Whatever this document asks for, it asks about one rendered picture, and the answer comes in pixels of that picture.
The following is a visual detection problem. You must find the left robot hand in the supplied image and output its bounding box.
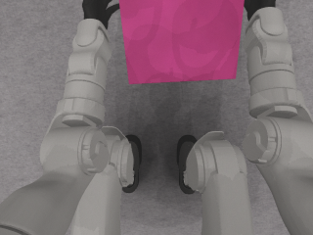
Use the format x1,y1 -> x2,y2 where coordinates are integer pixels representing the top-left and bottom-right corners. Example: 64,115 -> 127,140
82,0 -> 120,29

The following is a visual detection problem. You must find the left robot foot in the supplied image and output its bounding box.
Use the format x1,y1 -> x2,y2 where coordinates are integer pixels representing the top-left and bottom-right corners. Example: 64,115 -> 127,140
122,134 -> 142,193

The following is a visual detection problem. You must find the left robot upper arm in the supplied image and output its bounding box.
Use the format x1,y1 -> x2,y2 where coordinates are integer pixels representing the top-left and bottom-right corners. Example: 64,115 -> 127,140
0,125 -> 110,235

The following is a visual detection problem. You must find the robot right forearm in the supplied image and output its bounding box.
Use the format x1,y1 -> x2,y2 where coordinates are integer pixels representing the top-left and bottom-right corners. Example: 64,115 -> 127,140
243,7 -> 313,123

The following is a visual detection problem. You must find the robot left forearm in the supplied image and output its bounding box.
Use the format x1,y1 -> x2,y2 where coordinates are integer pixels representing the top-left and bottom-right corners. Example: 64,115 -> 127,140
39,19 -> 112,161

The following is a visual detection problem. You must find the right robot upper arm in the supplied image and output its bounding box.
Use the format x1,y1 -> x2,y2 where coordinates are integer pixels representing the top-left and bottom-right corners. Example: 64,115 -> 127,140
242,116 -> 313,235

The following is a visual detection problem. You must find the right robot shin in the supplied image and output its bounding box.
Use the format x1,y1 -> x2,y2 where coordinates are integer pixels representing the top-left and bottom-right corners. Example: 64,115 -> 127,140
183,131 -> 247,191

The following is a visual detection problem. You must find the carton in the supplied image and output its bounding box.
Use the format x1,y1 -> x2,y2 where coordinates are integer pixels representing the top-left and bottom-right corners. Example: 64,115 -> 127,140
118,0 -> 245,84

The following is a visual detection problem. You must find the right robot hand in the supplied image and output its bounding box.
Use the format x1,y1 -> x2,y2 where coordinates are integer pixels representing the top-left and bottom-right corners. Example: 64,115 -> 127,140
244,0 -> 276,21

